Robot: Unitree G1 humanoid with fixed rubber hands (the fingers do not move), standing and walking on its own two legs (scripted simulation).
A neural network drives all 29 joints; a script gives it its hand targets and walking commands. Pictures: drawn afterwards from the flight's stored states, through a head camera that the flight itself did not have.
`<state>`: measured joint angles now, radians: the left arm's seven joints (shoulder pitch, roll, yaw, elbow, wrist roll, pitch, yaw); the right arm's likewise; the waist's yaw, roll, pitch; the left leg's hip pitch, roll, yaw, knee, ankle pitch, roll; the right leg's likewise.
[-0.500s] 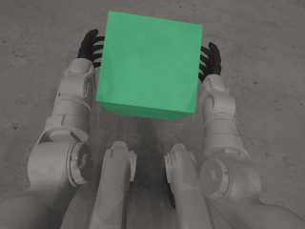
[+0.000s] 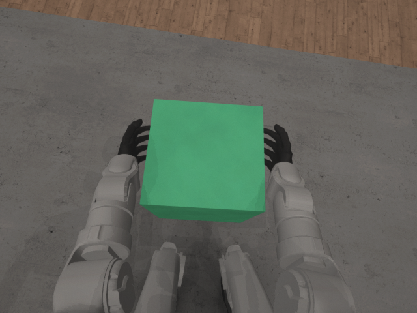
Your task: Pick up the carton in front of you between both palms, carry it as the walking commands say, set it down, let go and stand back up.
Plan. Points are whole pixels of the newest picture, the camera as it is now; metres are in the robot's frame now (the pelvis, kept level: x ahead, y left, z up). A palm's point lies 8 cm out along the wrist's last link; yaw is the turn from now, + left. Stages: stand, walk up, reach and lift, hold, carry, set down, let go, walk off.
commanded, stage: reach and lift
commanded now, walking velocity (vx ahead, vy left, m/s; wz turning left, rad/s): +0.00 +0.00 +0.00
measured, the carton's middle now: (203, 170) +0.42 +0.01 -0.12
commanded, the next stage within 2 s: hold in 1.76 s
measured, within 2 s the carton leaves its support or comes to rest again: neither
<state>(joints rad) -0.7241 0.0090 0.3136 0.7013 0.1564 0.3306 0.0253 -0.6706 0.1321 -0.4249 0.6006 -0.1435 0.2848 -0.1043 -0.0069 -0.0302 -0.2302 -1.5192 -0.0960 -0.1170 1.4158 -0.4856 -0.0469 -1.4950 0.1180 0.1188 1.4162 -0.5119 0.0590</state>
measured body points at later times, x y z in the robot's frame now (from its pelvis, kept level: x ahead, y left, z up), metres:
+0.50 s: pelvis +0.05 +0.00 +0.13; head +0.11 +0.01 +0.58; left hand +0.38 +0.16 +0.10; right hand +0.38 -0.15 +0.11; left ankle +0.07 +0.13 -0.57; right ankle +0.07 -0.14 -0.57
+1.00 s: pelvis +0.05 +0.00 +0.17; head +0.02 +0.00 +0.62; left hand +0.35 +0.15 +0.18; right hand +0.36 -0.15 +0.19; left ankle +0.07 +0.13 -0.57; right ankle +0.07 -0.13 -0.57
